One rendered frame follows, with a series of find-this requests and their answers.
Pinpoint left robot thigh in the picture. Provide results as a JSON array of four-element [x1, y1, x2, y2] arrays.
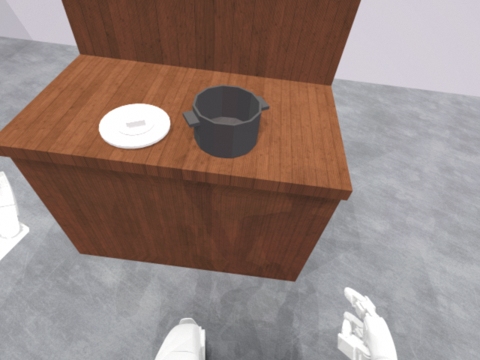
[[155, 323, 206, 360]]

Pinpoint robot right hand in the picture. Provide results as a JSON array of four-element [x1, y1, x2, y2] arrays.
[[337, 287, 398, 360]]

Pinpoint left robot shin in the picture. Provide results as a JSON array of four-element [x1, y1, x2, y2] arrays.
[[179, 318, 198, 326]]

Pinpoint robot left hand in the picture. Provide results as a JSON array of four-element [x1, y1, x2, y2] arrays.
[[0, 172, 29, 260]]

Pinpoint knob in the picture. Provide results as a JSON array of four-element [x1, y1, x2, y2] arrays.
[[123, 109, 145, 127]]

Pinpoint lid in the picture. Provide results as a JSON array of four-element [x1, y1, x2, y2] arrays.
[[99, 103, 170, 149]]

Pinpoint table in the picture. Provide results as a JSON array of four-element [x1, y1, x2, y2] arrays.
[[0, 0, 361, 282]]

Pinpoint pot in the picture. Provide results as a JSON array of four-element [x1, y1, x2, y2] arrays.
[[183, 85, 270, 158]]

